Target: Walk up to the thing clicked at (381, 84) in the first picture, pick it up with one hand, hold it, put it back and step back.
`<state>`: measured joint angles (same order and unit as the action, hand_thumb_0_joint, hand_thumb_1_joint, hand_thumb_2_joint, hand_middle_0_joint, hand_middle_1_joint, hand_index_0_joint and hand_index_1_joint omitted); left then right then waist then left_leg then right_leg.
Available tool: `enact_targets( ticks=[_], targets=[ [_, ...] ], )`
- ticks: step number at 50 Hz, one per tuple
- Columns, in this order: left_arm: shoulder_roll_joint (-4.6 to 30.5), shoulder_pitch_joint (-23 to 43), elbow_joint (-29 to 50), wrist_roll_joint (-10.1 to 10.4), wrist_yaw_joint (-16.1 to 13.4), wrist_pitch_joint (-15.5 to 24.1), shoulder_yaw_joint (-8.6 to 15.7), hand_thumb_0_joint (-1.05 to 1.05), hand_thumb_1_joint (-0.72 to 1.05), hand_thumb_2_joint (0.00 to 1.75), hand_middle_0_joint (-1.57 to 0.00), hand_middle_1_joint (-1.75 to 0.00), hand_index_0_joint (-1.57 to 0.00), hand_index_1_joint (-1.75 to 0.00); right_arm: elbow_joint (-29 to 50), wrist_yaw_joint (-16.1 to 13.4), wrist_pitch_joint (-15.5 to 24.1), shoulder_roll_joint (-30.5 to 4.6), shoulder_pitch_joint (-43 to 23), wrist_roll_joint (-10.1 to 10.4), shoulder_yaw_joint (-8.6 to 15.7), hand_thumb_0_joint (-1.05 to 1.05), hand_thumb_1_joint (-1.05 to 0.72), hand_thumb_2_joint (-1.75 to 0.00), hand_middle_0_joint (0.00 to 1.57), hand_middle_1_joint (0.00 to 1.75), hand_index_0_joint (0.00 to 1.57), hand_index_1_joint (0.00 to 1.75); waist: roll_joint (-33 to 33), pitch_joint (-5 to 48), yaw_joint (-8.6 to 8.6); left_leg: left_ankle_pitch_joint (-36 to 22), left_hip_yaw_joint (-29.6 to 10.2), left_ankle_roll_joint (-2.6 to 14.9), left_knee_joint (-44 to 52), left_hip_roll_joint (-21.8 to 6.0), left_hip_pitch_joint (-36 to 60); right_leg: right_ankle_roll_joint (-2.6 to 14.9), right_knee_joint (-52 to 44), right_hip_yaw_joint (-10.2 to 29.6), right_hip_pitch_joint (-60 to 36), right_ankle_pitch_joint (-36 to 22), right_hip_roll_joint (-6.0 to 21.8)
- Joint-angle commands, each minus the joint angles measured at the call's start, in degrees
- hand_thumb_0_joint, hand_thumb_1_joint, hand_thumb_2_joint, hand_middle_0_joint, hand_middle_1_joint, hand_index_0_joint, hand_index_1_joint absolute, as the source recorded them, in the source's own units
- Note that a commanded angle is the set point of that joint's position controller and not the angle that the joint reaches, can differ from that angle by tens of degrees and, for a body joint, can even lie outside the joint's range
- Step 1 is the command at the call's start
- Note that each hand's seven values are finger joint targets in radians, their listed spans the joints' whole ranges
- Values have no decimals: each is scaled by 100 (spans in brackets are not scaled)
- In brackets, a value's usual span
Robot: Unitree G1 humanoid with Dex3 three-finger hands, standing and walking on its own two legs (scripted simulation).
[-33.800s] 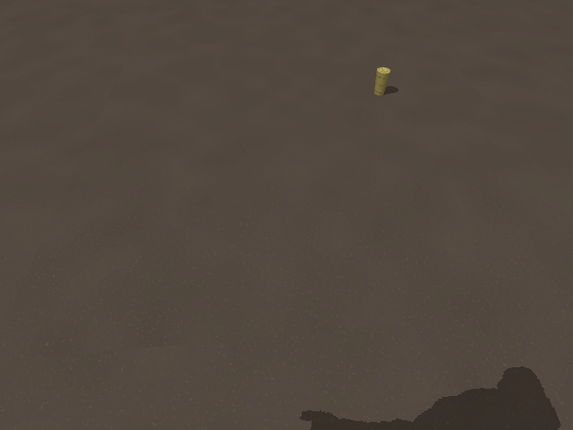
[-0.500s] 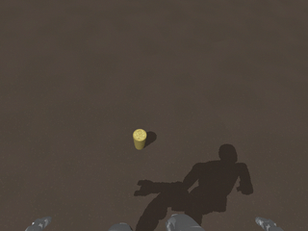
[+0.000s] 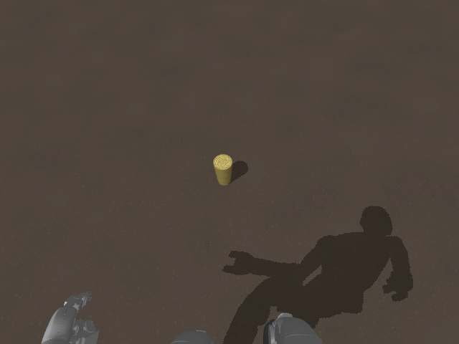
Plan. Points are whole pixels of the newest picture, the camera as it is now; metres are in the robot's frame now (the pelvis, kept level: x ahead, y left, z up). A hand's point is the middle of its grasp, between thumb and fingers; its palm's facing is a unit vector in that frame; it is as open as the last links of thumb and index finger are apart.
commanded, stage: step back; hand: left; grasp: from the side
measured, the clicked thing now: (223, 171) +0.84 +0.07 -0.67
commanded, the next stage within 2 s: stand in 1.52 s
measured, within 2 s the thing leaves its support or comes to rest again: neither
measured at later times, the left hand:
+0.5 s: hand out of the picture -0.12 +0.24 -0.13, palm faces -0.03 -0.91 -0.42, open 7.4 cm
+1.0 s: hand out of the picture -0.12 +0.24 -0.13, palm faces +0.01 -0.92 -0.40, open 7.4 cm
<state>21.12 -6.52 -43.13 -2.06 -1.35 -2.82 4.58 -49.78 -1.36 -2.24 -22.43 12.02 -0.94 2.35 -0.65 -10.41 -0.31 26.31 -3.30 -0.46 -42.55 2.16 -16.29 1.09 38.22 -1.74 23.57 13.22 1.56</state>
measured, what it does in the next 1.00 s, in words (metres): walks backwards: left foot, then right foot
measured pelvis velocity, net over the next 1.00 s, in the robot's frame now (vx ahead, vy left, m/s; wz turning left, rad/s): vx -0.19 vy -0.04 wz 0.00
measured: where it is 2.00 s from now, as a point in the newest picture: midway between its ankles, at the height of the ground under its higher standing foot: outside the picture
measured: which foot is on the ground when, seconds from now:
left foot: up 0.00-0.00, down 0.02-0.38, up 0.40-0.66, down 0.68-0.98, up 1.00-1.00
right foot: down 0.00-0.04, up 0.06-0.34, down 0.36-0.72, up 0.74-0.94, down 0.96-1.00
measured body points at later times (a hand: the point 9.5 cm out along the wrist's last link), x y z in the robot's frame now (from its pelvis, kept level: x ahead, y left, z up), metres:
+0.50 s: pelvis -0.16 -0.03 +0.01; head -0.15 -0.05 +0.46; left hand -0.12 +0.28 -0.10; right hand -0.06 -0.35 -0.11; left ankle -0.10 +0.12 -0.66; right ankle -0.18 -0.15 -0.72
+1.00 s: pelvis -0.19 -0.04 +0.01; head -0.19 -0.04 +0.46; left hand -0.12 +0.29 -0.11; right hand -0.13 -0.35 -0.12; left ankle -0.19 +0.11 -0.72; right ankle -0.14 -0.14 -0.72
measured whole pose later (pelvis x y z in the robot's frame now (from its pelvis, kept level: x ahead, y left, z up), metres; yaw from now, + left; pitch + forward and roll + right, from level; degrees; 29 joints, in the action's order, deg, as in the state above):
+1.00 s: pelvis -0.19 -0.04 +0.01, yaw +0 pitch -4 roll -1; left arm 21.8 -13.4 -56.7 -2.0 0.6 2.0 4.7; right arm -55.0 1.6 -1.0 -21.5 13.9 -1.8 3.1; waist -1.7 -3.0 -0.5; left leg 23.5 -3.9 0.3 -38.6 -2.0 -13.4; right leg 1.8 34.0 -3.4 16.2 13.8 -1.2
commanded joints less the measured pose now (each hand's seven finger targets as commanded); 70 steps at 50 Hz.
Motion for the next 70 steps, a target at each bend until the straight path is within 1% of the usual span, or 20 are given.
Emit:
enact_targets(
  ticks=[1,3,4,7,17,19,20,21,24,29,33,36,38,47,49,51,55,64,67,70],
  targets=[
    [1175,-175,449,91,-8,-55,251,0,90,90,-20,-30,-20,-30,286,-78,218,-1135,516,-121,439,0,-90,-90,20,30,20,30,631,1656,72,-1726,-261,254,2084,-397,623,458,142,1188,-927,-1145,787],
    [1178,145,511,145,-50,-54,301,0,90,90,-20,-30,-20,-30,490,1,165,-2181,30,-146,603,0,-90,-90,20,30,20,30,-1301,1343,-128,-2504,-2714,1685,2428,-2498,-76,-17,2164,550,177,2362,-550],
    [1365,252,428,84,-68,-60,368,0,90,90,-20,-30,-20,-30,573,-41,217,-2213,-335,-155,624,0,-90,-90,20,30,20,30,-1332,979,-115,-2193,-3264,2054,2697,-2902,-1023,-35,3153,1197,-188,2453,-360],
    [1223,-347,53,175,29,-67,366,0,90,90,-20,-30,-20,-30,665,-73,228,-1368,-833,-206,376,0,-90,-90,20,30,20,30,-538,915,364,-3005,-1071,1367,2006,-1625,-425,14,3546,1269,142,1640,-677],
    [1020,-1213,-702,51,4,330,234,0,90,90,-20,-30,-20,-30,507,62,-89,-1371,-510,-54,393,0,-90,-90,20,30,20,30,-1008,1630,220,-1872,-432,898,668,-1075,393,-72,-2010,63,-1589,181,-370],
    [1883,-1085,-609,-118,1,384,463,0,90,90,-20,-30,-20,-30,714,71,-49,-793,-482,-8,213,0,-90,-90,20,30,20,30,1112,1189,211,423,-128,230,-648,156,-2102,501,-2003,2869,-1994,1054,1169],
    [2419,-580,-390,-139,-30,368,540,0,90,90,-20,-30,-20,-30,719,-15,-70,-1056,-844,-52,350,0,-90,-90,20,30,20,30,1326,922,511,804,-839,21,-1434,-15,-1347,1433,-2398,3843,-160,1711,2320],
    [2287,5,-253,-83,-55,385,528,0,90,90,-20,-30,-20,-30,568,4,-74,-1373,-674,-11,491,0,-90,-90,20,30,20,30,1234,495,230,525,-1010,1,-2017,-271,-811,1520,-2543,3805,742,2095,2420],
    [1469,214,-318,-41,-52,472,326,0,90,90,-20,-30,-20,-30,234,61,13,-1032,-281,37,345,0,-90,-90,20,30,20,30,493,449,-117,-262,-664,10,-2047,236,-1110,879,-1620,1464,-280,-144,1085],
    [1588,-729,-569,-112,22,520,407,0,90,90,-20,-30,-20,-30,278,153,173,-949,-569,-95,289,0,-90,-90,20,30,20,30,1143,688,497,138,-185,-83,-231,-96,-1468,861,-1791,1759,-1658,1851,1054],
    [1557,-487,-517,-23,100,397,306,0,90,90,-20,-30,-20,-30,-53,205,355,-923,-47,-116,386,0,-90,-90,20,30,20,30,1003,934,167,-430,388,91,2209,28,477,760,-1213,1381,-857,1516,1053],
    [905,-357,-463,129,100,413,76,0,90,90,-20,-30,-20,-30,-130,142,433,-1820,281,-187,607,0,-90,-90,20,30,20,30,-1090,1034,-124,1726,-3139,1148,3068,-2009,1507,7,1016,-144,1310,1865,-243],
    [1574,-226,-558,76,122,477,249,0,90,90,-20,-30,-20,-30,-50,189,410,-1864,-114,-130,625,0,-90,-90,20,30,20,30,-648,378,-27,1925,-2896,1602,3090,-2215,67,56,1421,511,478,1981,190],
    [1091,-1122,-1153,18,149,613,256,0,90,90,-20,-30,-20,-30,41,237,279,-1133,-584,-58,383,0,-90,-90,20,30,20,30,-813,672,411,871,-693,713,1772,-991,-949,22,-1043,-257,-1829,297,-328],
    [1613,-1513,-1219,-105,48,666,428,0,90,90,-20,-30,-20,-30,158,183,255,-506,-380,-8,180,0,-90,-90,20,30,20,30,898,800,622,787,-157,254,-362,36,-2120,351,-2217,2114,-2535,1917,912],
    [2023,-595,-855,-95,48,662,482,0,90,90,-20,-30,-20,-30,-78,105,220,-1118,-80,-56,368,0,-90,-90,20,30,20,30,539,251,338,593,-614,151,-1378,-160,-1639,1159,-3085,3787,-809,4063,2286],
    [1469,-321,-817,7,47,760,322,0,90,90,-20,-30,-20,-30,-384,157,273,-983,307,-38,340,0,-90,-90,20,30,20,30,344,488,132,-279,-704,101,-1132,-285,-1021,798,-2466,1876,-832,1610,1348],
    [1395,-273,-852,150,26,601,186,0,90,90,-20,-30,-20,-30,-482,95,363,-740,182,-55,258,0,-90,-90,20,30,20,30,896,1140,75,-1491,550,101,1424,-170,205,572,-644,503,-1303,-2901,1080],
    [1078,-322,-754,224,4,517,59,0,90,90,-20,-30,-20,-30,-478,12,424,-1243,97,-93,377,0,-90,-90,20,30,20,30,-236,1730,109,-3796,-824,628,1507,-1258,802,55,365,102,-1024,-1742,371],
    [1085,-222,-1022,226,-12,426,10,0,90,90,-20,-30,-20,-30,-435,37,345,-1358,-622,-16,324,0,-90,-90,20,30,20,30,-653,1497,211,-2856,-1090,1109,1655,-1629,-139,41,-235,116,-1510,676,6]
  ],
)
